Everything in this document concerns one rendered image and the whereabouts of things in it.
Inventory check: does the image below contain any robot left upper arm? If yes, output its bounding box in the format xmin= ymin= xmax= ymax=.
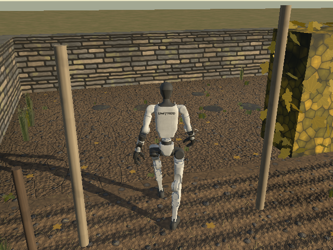
xmin=142 ymin=105 xmax=156 ymax=134

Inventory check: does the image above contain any right robot forearm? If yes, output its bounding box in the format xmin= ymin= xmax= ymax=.
xmin=187 ymin=124 xmax=195 ymax=140

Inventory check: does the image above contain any robot thigh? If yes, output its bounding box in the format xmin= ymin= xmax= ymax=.
xmin=171 ymin=147 xmax=185 ymax=192
xmin=149 ymin=144 xmax=162 ymax=169

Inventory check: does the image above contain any left robot forearm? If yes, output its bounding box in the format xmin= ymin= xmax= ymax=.
xmin=135 ymin=126 xmax=147 ymax=152

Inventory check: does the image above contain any robot right upper arm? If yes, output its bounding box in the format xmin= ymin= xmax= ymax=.
xmin=177 ymin=105 xmax=192 ymax=132

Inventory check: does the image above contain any right robot hand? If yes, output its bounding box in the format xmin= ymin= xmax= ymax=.
xmin=183 ymin=137 xmax=195 ymax=147

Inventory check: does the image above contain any left robot thigh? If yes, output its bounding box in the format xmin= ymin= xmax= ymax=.
xmin=149 ymin=144 xmax=162 ymax=169

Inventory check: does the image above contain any left robot hand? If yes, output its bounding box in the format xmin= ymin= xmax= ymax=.
xmin=133 ymin=151 xmax=145 ymax=166

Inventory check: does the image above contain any right robot thigh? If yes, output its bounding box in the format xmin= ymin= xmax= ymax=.
xmin=171 ymin=147 xmax=185 ymax=192

